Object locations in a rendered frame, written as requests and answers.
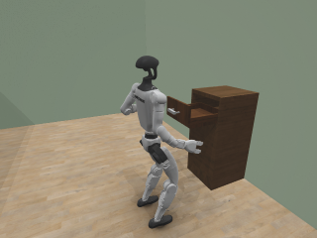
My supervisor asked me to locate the robot left upper arm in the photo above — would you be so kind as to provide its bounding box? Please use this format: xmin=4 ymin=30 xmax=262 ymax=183
xmin=120 ymin=82 xmax=141 ymax=116

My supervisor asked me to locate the robot left forearm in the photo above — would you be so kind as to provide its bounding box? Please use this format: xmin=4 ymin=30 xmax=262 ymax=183
xmin=130 ymin=104 xmax=138 ymax=113

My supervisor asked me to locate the right robot hand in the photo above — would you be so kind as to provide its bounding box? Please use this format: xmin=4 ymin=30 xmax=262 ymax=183
xmin=185 ymin=140 xmax=203 ymax=154

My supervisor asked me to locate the cabinet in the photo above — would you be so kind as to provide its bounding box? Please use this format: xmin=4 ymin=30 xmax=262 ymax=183
xmin=187 ymin=85 xmax=260 ymax=190

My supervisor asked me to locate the robot right upper arm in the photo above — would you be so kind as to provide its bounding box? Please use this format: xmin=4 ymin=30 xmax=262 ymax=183
xmin=151 ymin=90 xmax=167 ymax=136

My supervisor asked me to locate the handle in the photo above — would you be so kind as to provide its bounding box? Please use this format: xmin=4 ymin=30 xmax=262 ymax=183
xmin=167 ymin=108 xmax=180 ymax=115

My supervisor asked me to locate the humanoid robot head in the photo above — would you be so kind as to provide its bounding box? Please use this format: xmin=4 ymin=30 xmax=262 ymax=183
xmin=136 ymin=56 xmax=159 ymax=92

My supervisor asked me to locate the right robot thigh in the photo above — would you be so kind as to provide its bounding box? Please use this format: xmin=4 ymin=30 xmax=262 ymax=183
xmin=152 ymin=145 xmax=179 ymax=191

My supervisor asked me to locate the drawer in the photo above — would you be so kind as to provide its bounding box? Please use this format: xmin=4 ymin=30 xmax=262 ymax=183
xmin=166 ymin=96 xmax=219 ymax=129

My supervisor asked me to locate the robot right forearm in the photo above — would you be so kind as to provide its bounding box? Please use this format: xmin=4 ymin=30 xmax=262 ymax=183
xmin=157 ymin=126 xmax=187 ymax=150

